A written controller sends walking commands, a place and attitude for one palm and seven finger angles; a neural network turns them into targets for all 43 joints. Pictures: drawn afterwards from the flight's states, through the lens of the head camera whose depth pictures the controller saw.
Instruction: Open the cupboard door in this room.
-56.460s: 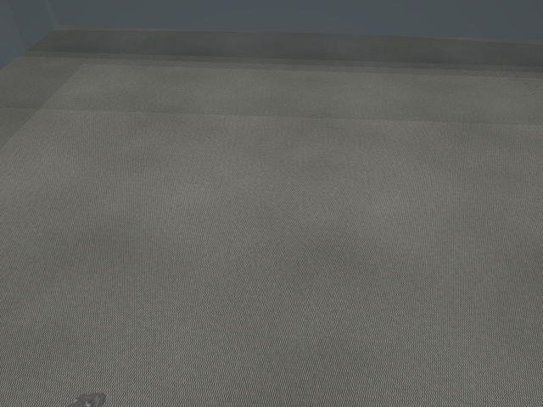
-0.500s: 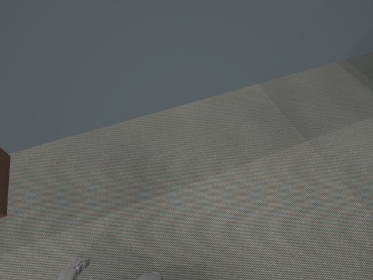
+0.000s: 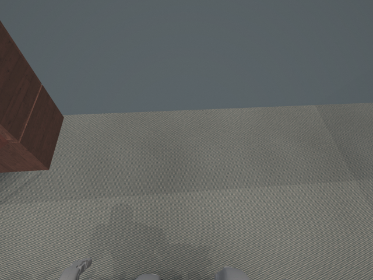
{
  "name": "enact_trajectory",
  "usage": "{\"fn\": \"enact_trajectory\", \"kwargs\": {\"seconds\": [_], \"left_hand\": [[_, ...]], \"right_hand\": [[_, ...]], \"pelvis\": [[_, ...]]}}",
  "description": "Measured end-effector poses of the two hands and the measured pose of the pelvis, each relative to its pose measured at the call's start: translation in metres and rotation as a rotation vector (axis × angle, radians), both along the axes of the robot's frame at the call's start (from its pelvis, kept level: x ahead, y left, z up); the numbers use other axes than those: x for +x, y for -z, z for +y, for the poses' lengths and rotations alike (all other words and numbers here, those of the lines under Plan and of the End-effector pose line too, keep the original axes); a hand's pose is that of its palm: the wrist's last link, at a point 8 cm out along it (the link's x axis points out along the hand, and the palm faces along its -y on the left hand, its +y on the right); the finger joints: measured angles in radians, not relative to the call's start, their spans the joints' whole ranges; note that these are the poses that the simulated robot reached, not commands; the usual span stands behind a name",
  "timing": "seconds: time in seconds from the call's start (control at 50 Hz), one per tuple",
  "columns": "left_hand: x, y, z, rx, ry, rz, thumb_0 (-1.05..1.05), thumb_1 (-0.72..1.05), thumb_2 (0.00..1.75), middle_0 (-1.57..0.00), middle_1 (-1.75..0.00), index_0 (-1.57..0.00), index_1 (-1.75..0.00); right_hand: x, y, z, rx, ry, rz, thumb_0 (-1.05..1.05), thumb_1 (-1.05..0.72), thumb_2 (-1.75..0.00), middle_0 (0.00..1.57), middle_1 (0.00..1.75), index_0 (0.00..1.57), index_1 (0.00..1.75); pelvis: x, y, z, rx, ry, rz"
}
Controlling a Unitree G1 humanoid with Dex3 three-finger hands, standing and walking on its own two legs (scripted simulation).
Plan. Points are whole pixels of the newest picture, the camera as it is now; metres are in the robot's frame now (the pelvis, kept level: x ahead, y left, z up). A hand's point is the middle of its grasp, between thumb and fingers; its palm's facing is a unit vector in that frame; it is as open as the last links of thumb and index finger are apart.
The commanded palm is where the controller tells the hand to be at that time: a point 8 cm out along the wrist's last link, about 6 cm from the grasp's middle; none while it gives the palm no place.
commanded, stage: turn to face it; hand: left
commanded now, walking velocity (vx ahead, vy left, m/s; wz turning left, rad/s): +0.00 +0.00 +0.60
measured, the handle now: out of the picture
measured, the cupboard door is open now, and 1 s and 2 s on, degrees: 46 46 46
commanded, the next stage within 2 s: take the last steps up to it in 1.36 s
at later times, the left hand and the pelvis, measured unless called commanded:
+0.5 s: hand out of the picture +0.01 +0.21 -0.18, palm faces +0.34 -0.91 -0.26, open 7.4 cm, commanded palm none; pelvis +0.02 -0.02 -0.01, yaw +18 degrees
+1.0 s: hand out of the picture -0.03 +0.17 -0.19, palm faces +0.60 -0.77 -0.22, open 7.4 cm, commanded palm none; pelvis +0.04 -0.02 -0.02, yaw +36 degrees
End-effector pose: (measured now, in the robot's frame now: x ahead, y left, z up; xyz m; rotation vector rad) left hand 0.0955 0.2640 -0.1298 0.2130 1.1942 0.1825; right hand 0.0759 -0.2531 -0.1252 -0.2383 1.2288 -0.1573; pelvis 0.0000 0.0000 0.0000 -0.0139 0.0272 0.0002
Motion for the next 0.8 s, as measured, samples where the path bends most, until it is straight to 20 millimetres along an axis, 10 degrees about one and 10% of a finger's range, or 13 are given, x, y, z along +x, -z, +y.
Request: {"fn": "enact_trajectory", "kwargs": {"seconds": [0.22,0.46,0.8], "left_hand": [[-0.025,-0.016,-0.03,0.047,-0.107,-0.054,0.01,0.9,0.9,-0.2,-0.3,-0.2,-0.3],[-0.103,0.024,-0.019,-0.03,-0.32,0.085,0.01,0.9,0.9,-0.21,-0.3,-0.2,-0.3],[-0.111,-0.011,-0.047,0.042,-0.5,-0.014,0.01,0.9,0.9,-0.2,-0.3,-0.2,-0.3]], "right_hand": [[0.036,0.015,-0.032,0.035,-0.08,0.036,0.0,-0.9,-0.9,0.2,0.3,0.2,0.3],[0.118,0.002,0.015,-0.006,-0.321,-0.09,0.0,-0.9,-0.9,0.2,0.3,0.2,0.3],[0.164,0.011,0.019,0.038,-0.476,0.015,0.0,-0.9,-0.9,0.2,0.3,0.2,0.3]], "pelvis": [[0.008,0.002,-0.031,0.032,-0.149,-0.018],[0.016,0.015,-0.018,0.031,-0.295,-0.008],[0.04,0.001,-0.046,0.035,-0.521,-0.011]]}}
